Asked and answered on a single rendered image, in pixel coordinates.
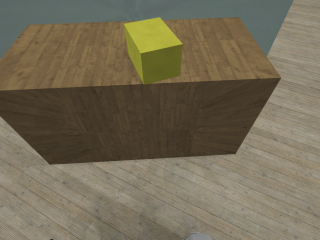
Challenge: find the carton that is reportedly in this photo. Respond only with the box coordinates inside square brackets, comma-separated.
[124, 17, 183, 85]

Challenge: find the pedestal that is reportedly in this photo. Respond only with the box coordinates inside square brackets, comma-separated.
[0, 17, 281, 165]

